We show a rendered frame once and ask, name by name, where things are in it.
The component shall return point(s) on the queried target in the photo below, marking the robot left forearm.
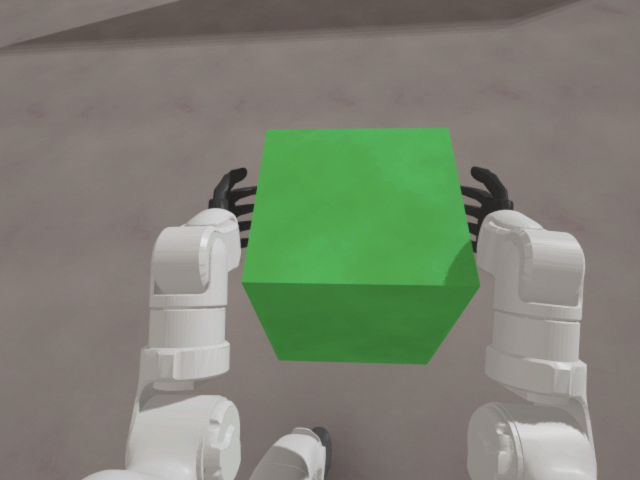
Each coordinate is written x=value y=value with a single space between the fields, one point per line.
x=188 y=288

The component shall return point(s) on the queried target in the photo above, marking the robot left foot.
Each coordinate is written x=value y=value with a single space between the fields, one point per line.
x=325 y=439

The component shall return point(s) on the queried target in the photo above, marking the right robot hand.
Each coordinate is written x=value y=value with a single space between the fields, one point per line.
x=497 y=200

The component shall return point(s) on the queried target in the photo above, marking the right robot upper arm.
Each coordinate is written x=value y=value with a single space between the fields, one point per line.
x=509 y=441

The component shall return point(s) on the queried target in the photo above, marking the carton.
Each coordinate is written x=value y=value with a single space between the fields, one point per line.
x=359 y=248

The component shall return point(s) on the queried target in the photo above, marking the robot left thigh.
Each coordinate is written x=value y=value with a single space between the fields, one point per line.
x=292 y=457

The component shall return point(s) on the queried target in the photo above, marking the left robot hand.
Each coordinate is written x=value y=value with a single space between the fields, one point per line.
x=223 y=198

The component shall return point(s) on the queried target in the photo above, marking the left robot upper arm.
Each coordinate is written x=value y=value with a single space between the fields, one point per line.
x=182 y=437

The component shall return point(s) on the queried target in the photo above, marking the robot right forearm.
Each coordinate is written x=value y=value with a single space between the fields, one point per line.
x=538 y=295

